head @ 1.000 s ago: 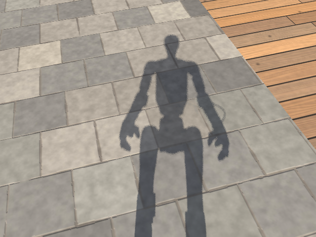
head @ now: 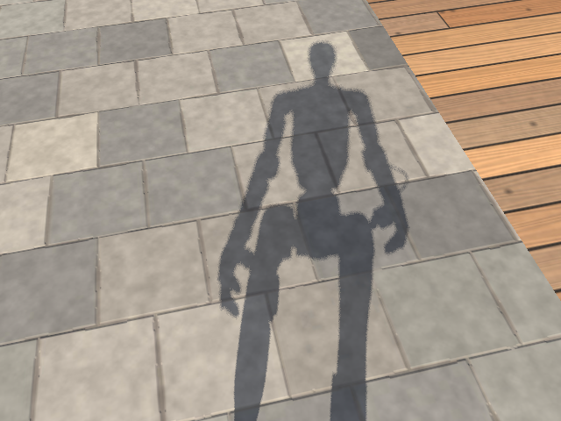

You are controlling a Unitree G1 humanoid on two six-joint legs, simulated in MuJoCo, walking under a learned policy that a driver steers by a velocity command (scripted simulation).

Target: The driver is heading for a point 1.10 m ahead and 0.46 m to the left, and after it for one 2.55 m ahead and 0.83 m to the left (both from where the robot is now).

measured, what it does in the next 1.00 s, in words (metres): walks ahead, turning left: left foot, then right foot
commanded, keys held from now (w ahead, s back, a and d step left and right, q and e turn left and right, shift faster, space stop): w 0.04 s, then no key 0.16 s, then q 0.80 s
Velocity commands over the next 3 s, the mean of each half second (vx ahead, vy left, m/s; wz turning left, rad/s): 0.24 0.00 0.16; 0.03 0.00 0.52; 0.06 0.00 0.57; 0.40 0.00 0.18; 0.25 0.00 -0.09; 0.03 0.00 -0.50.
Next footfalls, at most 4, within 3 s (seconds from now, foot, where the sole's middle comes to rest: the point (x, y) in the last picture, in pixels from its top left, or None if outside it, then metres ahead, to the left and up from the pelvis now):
0.20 left None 0.29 0.10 -0.78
0.72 right None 0.25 -0.09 -0.78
1.20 left None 0.15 0.11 -0.78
1.74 right None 0.38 0.04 -0.78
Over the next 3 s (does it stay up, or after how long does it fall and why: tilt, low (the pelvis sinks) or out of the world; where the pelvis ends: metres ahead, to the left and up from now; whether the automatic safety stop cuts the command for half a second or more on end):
stays up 0.47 0.25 0.00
